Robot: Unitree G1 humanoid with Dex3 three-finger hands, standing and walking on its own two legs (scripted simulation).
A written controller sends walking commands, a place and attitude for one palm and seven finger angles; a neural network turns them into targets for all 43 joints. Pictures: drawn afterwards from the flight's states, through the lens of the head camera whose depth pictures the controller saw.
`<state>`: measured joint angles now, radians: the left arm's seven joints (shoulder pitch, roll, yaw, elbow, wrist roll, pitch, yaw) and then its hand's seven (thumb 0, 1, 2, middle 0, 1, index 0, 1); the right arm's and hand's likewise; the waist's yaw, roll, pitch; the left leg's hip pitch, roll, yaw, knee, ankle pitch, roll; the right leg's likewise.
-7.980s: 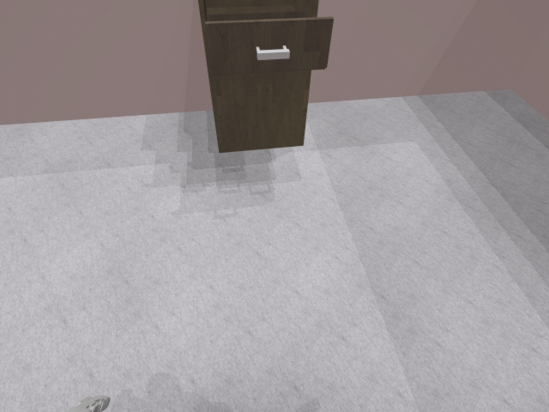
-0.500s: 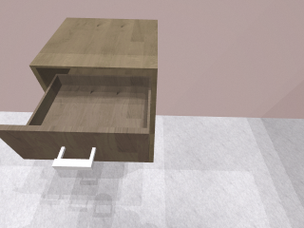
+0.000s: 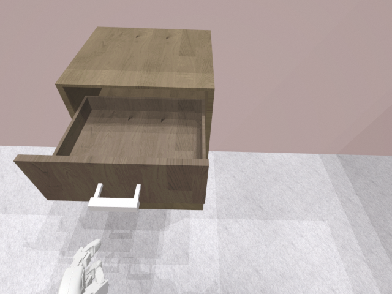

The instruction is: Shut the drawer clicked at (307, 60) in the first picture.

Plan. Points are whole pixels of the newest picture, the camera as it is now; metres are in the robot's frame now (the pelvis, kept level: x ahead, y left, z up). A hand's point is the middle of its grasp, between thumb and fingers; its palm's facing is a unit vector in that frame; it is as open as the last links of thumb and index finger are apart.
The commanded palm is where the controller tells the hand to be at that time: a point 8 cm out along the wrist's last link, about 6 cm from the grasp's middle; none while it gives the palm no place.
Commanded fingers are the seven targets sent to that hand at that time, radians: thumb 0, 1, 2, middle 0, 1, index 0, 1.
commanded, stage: raise the hand and make a fist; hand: left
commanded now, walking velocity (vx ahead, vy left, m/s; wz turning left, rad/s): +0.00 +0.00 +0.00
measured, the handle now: (116, 196) +0.35 +0.22 -0.05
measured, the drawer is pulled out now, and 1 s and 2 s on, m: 0.30 0.30 0.30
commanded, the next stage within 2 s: bring the fist close to the handle in 1.76 s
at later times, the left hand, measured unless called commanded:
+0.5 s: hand (119, 280) +0.16 +0.15 -0.02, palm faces +0.02 -1.00 -0.07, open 4.8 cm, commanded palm +0.12 +0.22 -0.02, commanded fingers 0.00 0.90 0.90 -0.86 -1.01 -0.86 -1.01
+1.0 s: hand (106, 274) +0.16 +0.17 +0.01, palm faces +0.07 -1.00 -0.06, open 3.1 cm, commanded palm +0.12 +0.23 +0.02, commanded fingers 0.00 0.90 0.90 -1.36 -1.56 -1.36 -1.56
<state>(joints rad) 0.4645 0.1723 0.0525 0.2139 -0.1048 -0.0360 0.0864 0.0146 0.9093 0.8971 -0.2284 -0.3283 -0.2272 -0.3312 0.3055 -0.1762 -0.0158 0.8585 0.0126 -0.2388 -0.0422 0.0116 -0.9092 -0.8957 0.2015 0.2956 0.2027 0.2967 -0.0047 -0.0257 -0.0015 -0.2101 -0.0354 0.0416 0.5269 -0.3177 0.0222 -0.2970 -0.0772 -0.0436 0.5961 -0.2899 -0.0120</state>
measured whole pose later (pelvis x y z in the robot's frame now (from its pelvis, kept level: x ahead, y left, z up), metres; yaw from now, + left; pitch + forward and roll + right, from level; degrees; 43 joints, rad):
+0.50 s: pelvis -0.05 -0.04 -0.08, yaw +2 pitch +12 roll -1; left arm 0.41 0.23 0.15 -0.05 -0.26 -0.41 -0.28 0.01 0.90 0.90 -0.67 -0.81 -0.67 -0.81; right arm 0.22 -0.22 0.02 0.53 0.04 -0.26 -0.06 0.02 -0.90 -0.90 0.20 0.30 0.20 0.30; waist 0.02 0.02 -0.12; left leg -0.85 0.03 -0.06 1.16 -0.53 -0.03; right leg -0.87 -0.03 -0.11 1.12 -0.47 -0.04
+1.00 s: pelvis -0.01 -0.02 -0.06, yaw +2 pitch +11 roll -2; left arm 0.60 0.20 0.16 -0.21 -0.26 -0.38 -0.25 0.02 0.90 0.90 -1.17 -1.35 -1.17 -1.35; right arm 0.20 -0.22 -0.02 0.52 0.04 -0.23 -0.05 0.02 -0.90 -0.90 0.20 0.30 0.20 0.30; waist 0.02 0.02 -0.12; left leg -0.70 0.02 -0.04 1.04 -0.53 -0.01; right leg -0.72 -0.03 -0.10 0.99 -0.46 -0.01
